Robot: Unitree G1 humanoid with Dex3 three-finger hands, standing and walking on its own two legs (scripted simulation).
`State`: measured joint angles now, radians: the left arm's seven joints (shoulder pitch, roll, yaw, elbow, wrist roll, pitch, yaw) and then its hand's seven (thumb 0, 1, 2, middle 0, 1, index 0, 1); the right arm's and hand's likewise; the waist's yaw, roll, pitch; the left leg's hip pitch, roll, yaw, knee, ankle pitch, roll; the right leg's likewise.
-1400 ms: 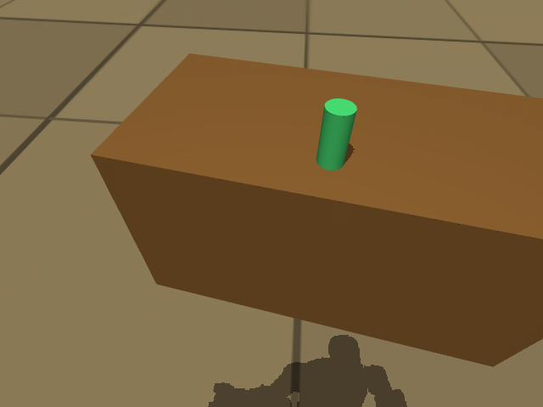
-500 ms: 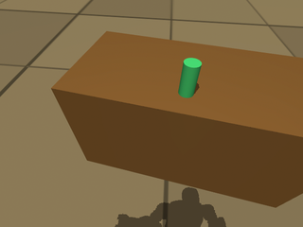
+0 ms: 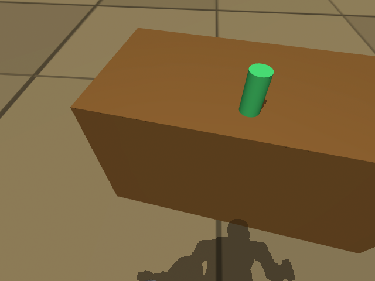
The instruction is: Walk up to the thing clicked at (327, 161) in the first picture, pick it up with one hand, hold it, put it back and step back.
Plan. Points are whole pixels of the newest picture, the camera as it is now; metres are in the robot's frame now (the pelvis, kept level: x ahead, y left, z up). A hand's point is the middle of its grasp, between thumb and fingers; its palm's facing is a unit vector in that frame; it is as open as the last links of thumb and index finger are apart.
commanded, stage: walk up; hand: right
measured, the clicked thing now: (254, 91) +0.68 -0.18 +0.01
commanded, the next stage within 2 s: none
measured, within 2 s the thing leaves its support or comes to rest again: neither
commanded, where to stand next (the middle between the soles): +0.27 +0.05 m, yaw -10 degrees
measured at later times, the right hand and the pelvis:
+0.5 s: hand out of the picture +0.16 -0.21 -0.17, palm faces +0.10 +0.95 -0.30, open 7.4 cm; pelvis +0.16 +0.05 -0.01, yaw -6 degrees
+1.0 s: hand (268, 245) +0.25 -0.19 -0.13, palm faces +0.16 +0.87 -0.47, open 7.4 cm; pelvis +0.22 +0.10 -0.01, yaw -13 degrees
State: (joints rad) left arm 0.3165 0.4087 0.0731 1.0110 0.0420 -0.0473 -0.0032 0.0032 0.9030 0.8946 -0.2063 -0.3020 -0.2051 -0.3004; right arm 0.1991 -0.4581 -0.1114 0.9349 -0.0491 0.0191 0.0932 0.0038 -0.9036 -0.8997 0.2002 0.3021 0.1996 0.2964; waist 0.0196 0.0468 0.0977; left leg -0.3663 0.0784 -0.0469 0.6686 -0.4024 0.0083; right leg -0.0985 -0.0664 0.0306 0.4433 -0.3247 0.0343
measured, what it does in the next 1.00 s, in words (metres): walks ahead: left foot, then right foot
